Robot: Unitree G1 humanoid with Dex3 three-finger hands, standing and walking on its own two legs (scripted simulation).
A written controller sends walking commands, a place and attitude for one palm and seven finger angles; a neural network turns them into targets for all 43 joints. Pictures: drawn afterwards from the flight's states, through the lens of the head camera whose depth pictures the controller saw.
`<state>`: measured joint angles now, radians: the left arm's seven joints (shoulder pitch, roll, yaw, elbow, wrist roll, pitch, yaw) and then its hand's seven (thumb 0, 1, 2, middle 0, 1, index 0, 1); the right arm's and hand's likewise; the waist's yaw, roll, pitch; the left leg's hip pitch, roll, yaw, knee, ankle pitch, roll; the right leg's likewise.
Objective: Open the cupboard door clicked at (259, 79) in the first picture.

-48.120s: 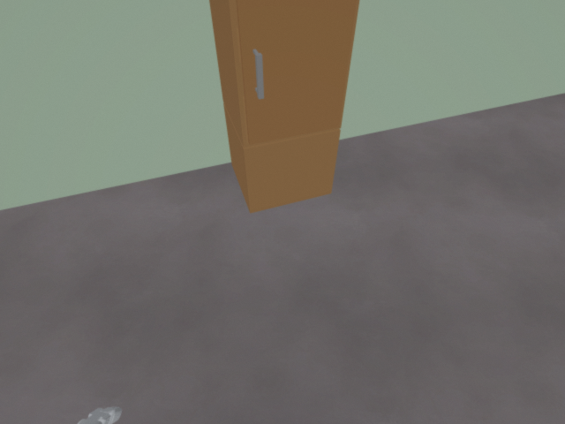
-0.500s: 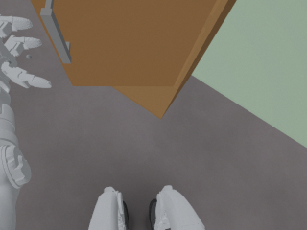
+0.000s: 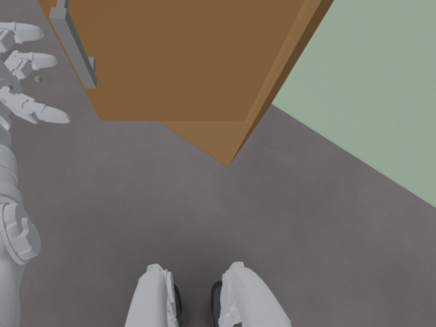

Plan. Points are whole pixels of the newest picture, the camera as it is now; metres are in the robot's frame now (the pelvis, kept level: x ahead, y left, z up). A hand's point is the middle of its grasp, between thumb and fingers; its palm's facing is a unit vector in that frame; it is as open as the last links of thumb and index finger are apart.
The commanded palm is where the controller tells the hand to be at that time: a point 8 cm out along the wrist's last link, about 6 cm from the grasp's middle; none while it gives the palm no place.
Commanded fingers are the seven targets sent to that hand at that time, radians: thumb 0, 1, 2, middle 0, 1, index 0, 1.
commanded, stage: slide the fingers in behind the handle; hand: left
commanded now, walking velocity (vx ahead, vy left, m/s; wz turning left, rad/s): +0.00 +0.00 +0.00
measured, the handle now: (78, 44) +0.57 +0.20 +0.06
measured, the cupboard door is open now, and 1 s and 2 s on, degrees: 38 38 38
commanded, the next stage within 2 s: close the thumb around the handle in 1.48 s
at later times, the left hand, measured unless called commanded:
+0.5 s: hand (69, 77) +0.52 +0.22 +0.04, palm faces +0.02 -1.00 -0.02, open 14.0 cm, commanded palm +0.50 +0.24 +0.05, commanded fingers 0.00 -0.50 0.30 -0.30 -1.20 -0.30 -1.20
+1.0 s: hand (94, 76) +0.52 +0.18 +0.04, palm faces +0.02 -1.00 -0.01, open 13.9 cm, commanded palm +0.50 +0.21 +0.05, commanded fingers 0.00 -0.50 0.30 -0.30 -1.20 -0.30 -1.20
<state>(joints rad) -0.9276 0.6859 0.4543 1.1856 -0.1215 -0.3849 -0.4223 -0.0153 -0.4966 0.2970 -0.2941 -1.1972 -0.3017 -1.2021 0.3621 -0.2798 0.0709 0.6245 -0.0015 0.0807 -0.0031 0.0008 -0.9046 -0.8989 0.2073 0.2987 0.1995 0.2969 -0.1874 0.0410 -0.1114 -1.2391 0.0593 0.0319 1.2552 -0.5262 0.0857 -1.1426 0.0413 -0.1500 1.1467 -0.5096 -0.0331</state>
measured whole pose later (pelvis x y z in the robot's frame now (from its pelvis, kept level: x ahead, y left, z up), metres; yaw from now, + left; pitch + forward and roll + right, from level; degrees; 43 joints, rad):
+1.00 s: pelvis +0.00 -0.01 +0.00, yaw +0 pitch +28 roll -5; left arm -0.91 0.50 0.38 1.16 -0.08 -0.46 -0.22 -0.02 -0.50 0.30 -0.30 -1.20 -0.30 -1.20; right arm 0.36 -0.26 0.05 0.62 -0.02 0.09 0.03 0.00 -0.91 -0.90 0.21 0.30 0.20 0.30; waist -0.20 0.04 -0.13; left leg -1.20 0.06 0.04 1.24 -0.53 0.07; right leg -1.12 0.04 -0.13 1.15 -0.52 -0.05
